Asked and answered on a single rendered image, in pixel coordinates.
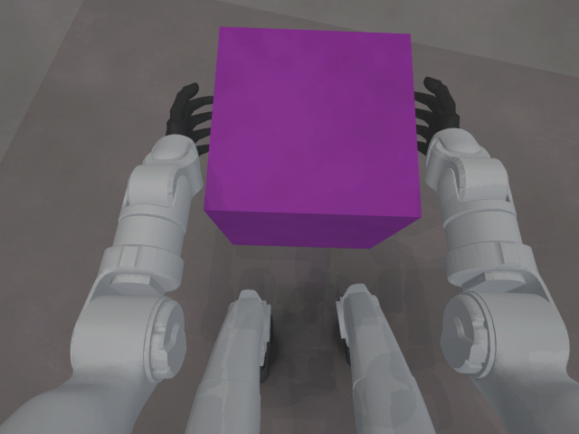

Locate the left robot upper arm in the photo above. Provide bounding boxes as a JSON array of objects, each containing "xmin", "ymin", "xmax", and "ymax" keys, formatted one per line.
[{"xmin": 0, "ymin": 295, "xmax": 186, "ymax": 434}]

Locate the robot right thigh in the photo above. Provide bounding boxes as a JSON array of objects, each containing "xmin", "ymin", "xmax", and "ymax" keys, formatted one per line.
[{"xmin": 336, "ymin": 292, "xmax": 436, "ymax": 434}]

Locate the robot right hand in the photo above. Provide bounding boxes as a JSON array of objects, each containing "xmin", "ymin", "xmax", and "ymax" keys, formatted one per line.
[{"xmin": 414, "ymin": 77, "xmax": 460, "ymax": 156}]

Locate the left robot forearm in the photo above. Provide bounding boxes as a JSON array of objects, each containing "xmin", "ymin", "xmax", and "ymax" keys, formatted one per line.
[{"xmin": 71, "ymin": 135, "xmax": 204, "ymax": 369}]

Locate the right robot forearm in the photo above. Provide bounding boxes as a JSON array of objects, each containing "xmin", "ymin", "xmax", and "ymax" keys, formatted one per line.
[{"xmin": 424, "ymin": 128, "xmax": 570, "ymax": 362}]

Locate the right robot upper arm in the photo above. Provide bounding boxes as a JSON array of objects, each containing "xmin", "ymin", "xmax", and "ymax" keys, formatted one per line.
[{"xmin": 440, "ymin": 291, "xmax": 579, "ymax": 434}]

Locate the robot left hand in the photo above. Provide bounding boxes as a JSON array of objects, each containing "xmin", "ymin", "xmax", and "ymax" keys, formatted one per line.
[{"xmin": 166, "ymin": 82, "xmax": 214, "ymax": 156}]

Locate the carton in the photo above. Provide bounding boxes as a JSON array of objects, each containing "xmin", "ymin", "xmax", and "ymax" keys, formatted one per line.
[{"xmin": 204, "ymin": 26, "xmax": 422, "ymax": 249}]

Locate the left robot foot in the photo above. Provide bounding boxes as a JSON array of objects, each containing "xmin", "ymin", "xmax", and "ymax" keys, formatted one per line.
[{"xmin": 260, "ymin": 316, "xmax": 273, "ymax": 383}]

